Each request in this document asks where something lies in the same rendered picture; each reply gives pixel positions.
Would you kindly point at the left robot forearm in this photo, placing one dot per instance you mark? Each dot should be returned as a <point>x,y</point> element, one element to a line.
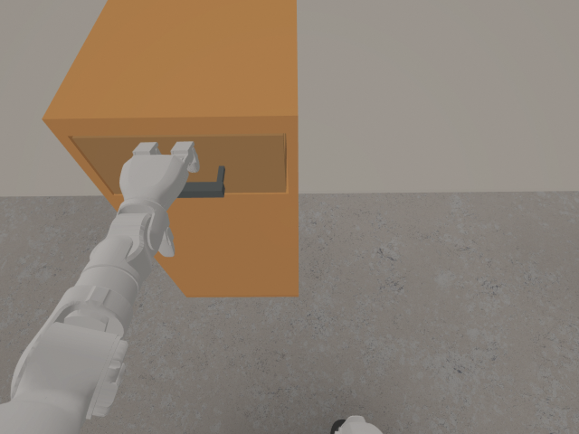
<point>103,297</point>

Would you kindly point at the robot left upper arm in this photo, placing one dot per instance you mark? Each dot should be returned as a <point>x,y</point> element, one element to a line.
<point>73,374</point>

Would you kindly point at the handle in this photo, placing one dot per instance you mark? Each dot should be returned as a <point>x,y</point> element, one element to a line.
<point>205,189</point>

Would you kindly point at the robot right shin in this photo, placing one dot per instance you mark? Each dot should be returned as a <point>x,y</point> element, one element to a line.
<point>354,419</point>

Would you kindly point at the cabinet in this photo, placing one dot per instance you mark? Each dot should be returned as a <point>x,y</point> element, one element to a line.
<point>197,67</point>

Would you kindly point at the drawer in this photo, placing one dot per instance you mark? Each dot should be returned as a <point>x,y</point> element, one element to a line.
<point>254,163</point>

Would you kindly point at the left robot hand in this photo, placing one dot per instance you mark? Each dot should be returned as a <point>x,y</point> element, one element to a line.
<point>159,178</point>

